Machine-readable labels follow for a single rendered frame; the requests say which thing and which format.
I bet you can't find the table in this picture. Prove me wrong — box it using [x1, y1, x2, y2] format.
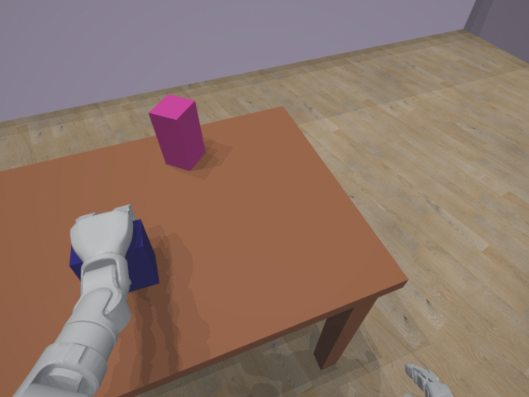
[0, 106, 408, 397]

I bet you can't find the robot right hand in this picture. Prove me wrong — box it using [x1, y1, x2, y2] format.
[403, 363, 454, 397]

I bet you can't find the sponge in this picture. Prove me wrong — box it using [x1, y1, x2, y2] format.
[69, 219, 160, 292]

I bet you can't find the robot left forearm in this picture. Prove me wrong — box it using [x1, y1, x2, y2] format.
[13, 253, 131, 397]

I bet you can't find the robot left hand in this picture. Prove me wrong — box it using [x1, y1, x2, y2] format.
[70, 204, 136, 285]

